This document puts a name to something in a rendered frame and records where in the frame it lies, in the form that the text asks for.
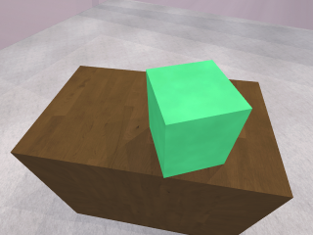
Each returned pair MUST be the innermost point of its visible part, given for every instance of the pedestal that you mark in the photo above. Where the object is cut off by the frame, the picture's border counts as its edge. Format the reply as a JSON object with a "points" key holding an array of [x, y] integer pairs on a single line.
{"points": [[93, 147]]}

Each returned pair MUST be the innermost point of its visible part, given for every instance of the carton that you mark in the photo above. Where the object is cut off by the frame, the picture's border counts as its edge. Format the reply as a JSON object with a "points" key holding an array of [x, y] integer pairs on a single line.
{"points": [[195, 116]]}

